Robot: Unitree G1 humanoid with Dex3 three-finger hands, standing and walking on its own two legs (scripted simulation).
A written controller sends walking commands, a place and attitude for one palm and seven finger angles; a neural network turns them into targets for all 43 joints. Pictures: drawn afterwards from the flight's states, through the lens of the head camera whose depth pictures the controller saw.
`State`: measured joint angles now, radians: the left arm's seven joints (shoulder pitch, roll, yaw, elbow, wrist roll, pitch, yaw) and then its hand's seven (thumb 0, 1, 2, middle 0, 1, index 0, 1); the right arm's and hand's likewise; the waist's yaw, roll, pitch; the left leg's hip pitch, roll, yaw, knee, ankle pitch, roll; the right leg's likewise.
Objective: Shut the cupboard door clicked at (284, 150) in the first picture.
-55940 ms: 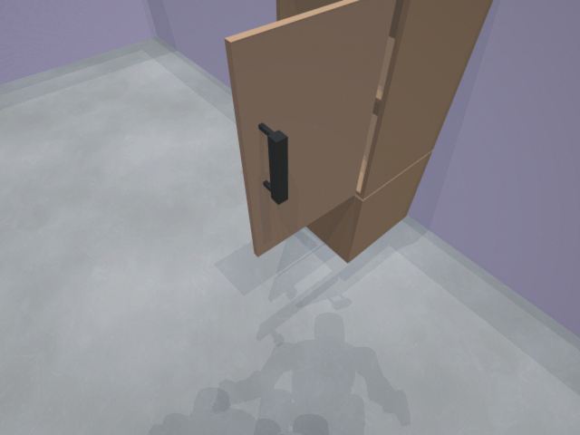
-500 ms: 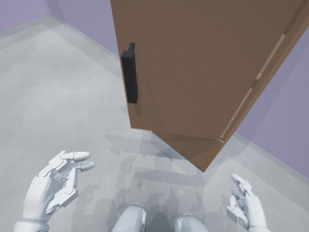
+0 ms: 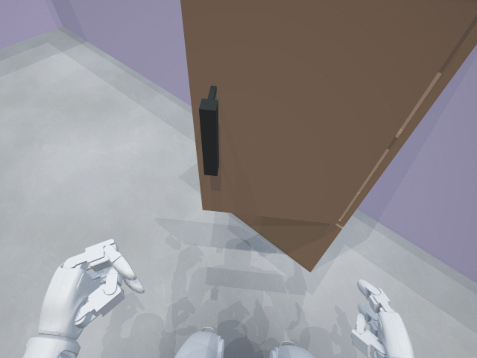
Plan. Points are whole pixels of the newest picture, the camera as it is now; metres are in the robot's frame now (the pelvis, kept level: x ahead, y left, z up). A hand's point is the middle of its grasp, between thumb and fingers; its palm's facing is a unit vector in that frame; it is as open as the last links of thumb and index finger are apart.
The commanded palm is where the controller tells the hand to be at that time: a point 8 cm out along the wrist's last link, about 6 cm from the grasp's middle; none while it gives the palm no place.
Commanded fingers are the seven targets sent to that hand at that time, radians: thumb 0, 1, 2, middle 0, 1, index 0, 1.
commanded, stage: raise the hand and make a fist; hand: left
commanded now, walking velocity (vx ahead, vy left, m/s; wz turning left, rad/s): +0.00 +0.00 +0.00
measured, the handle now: (212, 133) +0.49 +0.10 +0.08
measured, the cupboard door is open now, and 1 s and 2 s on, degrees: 34 34 34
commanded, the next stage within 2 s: bring the fist close to the handle in 0.82 s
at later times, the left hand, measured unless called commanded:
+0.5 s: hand (113, 266) +0.23 +0.19 +0.09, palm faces -0.02 -1.00 -0.04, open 3.1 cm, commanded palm +0.20 +0.24 +0.09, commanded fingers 0.00 0.90 0.90 -1.30 -1.50 -1.30 -1.50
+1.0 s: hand (135, 267) +0.23 +0.17 +0.08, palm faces -0.02 -1.00 -0.03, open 3.1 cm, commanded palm +0.22 +0.21 +0.09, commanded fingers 0.00 0.90 0.90 -1.30 -1.50 -1.30 -1.50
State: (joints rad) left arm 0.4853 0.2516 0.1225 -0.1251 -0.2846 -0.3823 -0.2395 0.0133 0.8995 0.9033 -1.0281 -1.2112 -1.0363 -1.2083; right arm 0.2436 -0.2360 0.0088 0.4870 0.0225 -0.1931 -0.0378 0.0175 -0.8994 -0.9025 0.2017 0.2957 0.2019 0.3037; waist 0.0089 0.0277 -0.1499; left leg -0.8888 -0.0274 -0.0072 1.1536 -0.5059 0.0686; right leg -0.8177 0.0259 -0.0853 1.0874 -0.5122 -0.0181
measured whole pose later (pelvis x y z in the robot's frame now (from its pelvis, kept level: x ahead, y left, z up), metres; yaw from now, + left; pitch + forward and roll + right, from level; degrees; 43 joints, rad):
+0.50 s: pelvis +0.00 +0.00 +0.02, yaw +0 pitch +11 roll -3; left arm 0.37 0.28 0.15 -0.07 -0.29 -0.30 -0.25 0.01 0.90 0.90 -1.29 -1.50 -1.30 -1.49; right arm 0.29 -0.24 0.05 0.49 0.03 -0.18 -0.03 0.02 -0.90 -0.90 0.20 0.30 0.20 0.30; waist 0.00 0.04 -0.13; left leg -0.77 -0.03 -0.01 1.05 -0.47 0.07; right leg -0.70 0.02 -0.08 0.98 -0.47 -0.01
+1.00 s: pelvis +0.01 -0.02 +0.02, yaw +1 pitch +11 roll -2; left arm 0.37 0.26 0.13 -0.04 -0.29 -0.32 -0.25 0.01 0.90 0.90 -1.30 -1.50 -1.30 -1.50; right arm 0.27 -0.25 0.04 0.49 0.03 -0.18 -0.04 0.02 -0.90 -0.90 0.20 0.30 0.20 0.30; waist 0.00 0.04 -0.14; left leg -0.78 -0.02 -0.02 1.06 -0.48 0.04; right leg -0.72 0.03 -0.09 1.01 -0.49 -0.04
